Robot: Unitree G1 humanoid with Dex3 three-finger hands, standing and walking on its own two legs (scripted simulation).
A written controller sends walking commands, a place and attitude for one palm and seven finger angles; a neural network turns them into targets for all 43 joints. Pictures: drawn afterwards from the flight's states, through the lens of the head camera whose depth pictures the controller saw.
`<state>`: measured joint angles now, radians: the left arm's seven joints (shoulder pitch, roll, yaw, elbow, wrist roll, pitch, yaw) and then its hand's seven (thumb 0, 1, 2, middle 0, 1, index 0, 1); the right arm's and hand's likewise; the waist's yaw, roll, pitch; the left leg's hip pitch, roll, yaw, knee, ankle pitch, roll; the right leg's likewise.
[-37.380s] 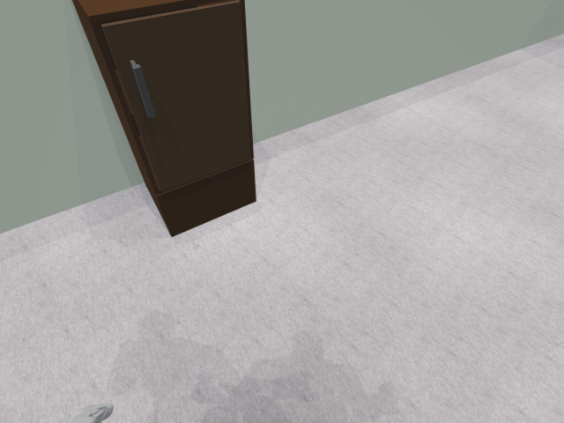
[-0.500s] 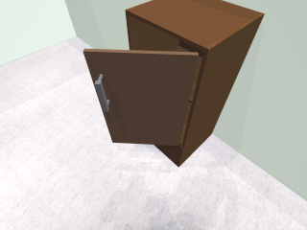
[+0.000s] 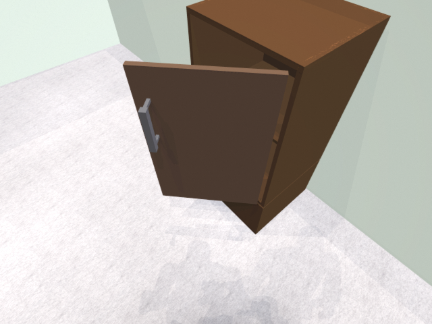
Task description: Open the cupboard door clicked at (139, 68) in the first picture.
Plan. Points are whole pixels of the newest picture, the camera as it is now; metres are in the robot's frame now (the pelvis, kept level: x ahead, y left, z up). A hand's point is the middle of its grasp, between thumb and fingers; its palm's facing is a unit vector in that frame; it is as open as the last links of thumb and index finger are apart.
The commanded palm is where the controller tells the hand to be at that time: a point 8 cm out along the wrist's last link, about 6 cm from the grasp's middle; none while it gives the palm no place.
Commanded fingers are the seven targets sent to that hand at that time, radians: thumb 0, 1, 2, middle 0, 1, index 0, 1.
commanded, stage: come to a stop and stand still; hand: left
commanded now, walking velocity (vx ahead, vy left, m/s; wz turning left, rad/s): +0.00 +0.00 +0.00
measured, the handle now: (150, 126) +0.60 +0.23 -0.04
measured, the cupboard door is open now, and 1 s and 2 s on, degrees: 43 43 43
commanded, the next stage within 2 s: look again from close up in 1.50 s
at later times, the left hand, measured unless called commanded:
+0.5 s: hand out of the picture -0.07 +0.22 -0.16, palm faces +0.08 -0.97 -0.23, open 7.4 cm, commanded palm none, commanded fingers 0.00 0.90 0.90 -0.20 -0.30 -0.20 -0.30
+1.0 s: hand out of the picture -0.21 +0.25 -0.17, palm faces +0.04 -0.98 -0.20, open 7.4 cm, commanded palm none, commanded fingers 0.00 0.90 0.90 -0.20 -0.30 -0.20 -0.30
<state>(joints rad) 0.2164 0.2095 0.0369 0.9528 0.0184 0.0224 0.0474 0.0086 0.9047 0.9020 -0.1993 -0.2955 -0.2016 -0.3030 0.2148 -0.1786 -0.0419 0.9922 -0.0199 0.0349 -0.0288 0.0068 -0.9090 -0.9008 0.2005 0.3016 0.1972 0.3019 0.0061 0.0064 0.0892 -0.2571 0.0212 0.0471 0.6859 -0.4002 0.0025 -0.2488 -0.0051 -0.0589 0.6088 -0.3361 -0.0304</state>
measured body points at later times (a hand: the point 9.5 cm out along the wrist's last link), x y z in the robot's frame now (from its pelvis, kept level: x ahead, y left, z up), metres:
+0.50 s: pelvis -0.08 +0.03 +0.01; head -0.10 +0.03 +0.46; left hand -0.08 +0.27 -0.15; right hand -0.01 -0.21 -0.13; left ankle +0.02 +0.11 -0.72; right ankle -0.01 -0.10 -0.72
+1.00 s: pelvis -0.18 +0.07 +0.01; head -0.21 +0.08 +0.46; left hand -0.22 +0.30 -0.15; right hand -0.17 -0.16 -0.14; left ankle -0.09 +0.14 -0.68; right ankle -0.20 -0.04 -0.73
